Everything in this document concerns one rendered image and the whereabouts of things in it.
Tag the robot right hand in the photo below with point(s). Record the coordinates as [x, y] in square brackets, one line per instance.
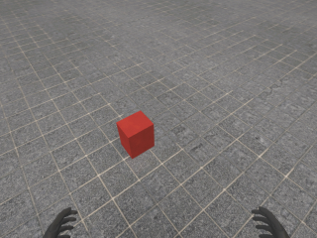
[274, 226]

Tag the robot left hand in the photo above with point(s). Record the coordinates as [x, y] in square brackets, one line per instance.
[55, 228]

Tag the carton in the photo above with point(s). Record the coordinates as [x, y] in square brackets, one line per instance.
[137, 133]

